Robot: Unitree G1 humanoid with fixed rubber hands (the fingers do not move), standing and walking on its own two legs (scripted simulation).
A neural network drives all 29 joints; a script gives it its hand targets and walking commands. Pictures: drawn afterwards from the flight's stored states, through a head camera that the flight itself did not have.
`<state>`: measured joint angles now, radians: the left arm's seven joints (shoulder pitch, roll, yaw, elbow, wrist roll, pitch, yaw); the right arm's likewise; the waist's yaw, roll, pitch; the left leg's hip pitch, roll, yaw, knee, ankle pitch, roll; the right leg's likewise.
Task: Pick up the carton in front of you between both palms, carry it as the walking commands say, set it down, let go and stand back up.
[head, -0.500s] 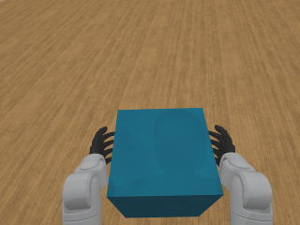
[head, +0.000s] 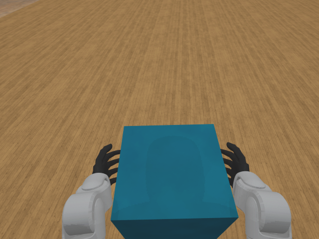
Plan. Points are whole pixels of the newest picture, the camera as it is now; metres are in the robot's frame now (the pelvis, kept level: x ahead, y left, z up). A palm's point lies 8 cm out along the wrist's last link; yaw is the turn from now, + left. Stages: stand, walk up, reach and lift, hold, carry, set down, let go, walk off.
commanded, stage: carry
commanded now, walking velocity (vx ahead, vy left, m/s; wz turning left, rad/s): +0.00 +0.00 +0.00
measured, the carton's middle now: (169, 188) +0.25 +0.00 +0.02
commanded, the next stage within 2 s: hold in 1.50 s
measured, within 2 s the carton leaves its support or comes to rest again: neither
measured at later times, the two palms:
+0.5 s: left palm (109, 142) +0.35 +0.15 +0.08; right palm (220, 134) +0.37 -0.15 +0.08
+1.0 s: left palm (106, 157) +0.34 +0.16 +0.04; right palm (213, 150) +0.35 -0.14 +0.04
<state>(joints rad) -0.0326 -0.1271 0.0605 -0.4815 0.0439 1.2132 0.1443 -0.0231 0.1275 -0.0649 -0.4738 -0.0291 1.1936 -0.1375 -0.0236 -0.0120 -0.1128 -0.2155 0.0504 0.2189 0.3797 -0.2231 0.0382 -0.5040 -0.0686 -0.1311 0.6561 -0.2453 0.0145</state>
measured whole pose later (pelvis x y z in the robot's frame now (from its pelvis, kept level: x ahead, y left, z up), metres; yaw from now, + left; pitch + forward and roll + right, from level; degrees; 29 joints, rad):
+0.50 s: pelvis +0.12 -0.02 -0.01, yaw +3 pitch +5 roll -1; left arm -0.04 -0.13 0.07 -0.45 0.04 1.20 0.14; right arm -0.04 0.13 -0.07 -0.46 -0.04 1.20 -0.14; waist 0.01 0.02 -0.14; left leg -0.12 0.08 0.14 0.49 -0.42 -0.04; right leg -0.38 -0.06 -0.24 0.54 -0.23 -0.04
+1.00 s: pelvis +0.07 +0.00 -0.02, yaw +3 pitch +1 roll +0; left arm -0.17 -0.13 0.14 0.03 0.20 0.91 0.04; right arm -0.17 0.13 -0.14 0.02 -0.20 0.90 -0.04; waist 0.00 0.01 -0.11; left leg -0.14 0.04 0.15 0.53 -0.42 0.01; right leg -0.38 -0.09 -0.22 0.54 -0.18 -0.03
